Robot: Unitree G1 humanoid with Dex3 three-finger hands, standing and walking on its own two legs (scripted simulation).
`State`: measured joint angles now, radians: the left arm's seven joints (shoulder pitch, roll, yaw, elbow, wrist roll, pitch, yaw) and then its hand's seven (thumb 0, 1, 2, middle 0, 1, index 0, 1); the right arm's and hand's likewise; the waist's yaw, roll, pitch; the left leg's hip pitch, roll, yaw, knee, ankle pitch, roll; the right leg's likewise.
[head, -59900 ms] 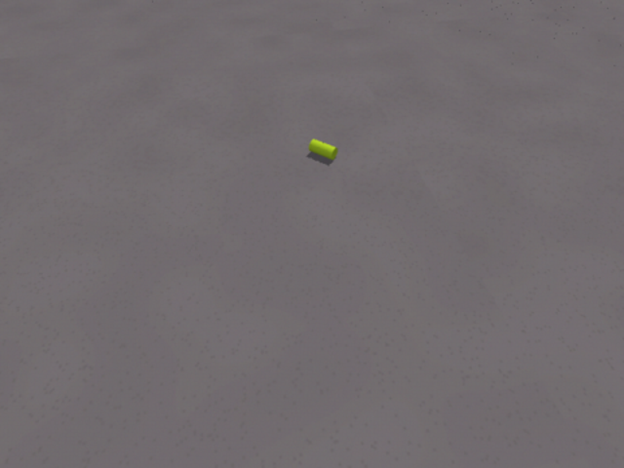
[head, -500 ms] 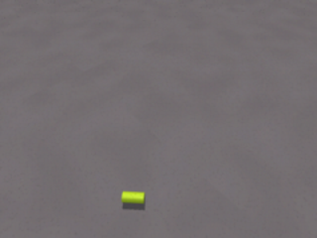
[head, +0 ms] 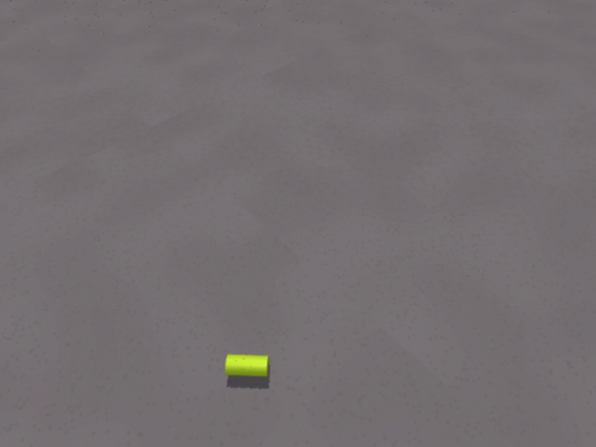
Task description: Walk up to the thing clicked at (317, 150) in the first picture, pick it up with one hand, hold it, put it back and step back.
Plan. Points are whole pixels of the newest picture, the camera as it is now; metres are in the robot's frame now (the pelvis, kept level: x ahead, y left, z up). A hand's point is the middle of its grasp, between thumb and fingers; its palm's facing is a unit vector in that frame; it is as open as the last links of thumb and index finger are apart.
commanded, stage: stand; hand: left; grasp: from above
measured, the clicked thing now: (247, 365) +0.47 +0.18 -0.75
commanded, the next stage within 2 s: step back in 1.02 s
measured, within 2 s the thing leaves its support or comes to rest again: neither
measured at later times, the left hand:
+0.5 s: hand out of the picture +0.08 +0.24 -0.16, palm faces +0.01 -0.94 -0.33, open 7.4 cm
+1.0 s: hand out of the picture +0.08 +0.24 -0.16, palm faces -0.01 -0.94 -0.34, open 7.4 cm
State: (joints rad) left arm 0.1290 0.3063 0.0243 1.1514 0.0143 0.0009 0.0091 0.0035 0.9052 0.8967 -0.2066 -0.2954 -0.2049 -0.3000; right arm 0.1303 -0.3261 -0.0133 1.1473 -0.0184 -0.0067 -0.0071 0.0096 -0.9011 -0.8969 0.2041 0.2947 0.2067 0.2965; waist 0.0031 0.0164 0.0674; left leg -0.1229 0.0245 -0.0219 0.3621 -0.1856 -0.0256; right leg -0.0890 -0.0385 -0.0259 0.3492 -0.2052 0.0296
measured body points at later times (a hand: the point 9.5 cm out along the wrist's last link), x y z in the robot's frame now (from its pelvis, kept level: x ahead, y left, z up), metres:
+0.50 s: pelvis +0.01 +0.00 +0.00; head +0.01 -0.01 +0.45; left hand +0.08 +0.29 -0.13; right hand +0.08 -0.30 -0.14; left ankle +0.01 +0.14 -0.75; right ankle -0.01 -0.14 -0.75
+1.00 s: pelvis +0.01 +0.00 +0.00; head +0.01 -0.01 +0.45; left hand +0.08 +0.29 -0.13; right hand +0.07 -0.30 -0.14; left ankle +0.01 +0.14 -0.75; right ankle -0.01 -0.14 -0.75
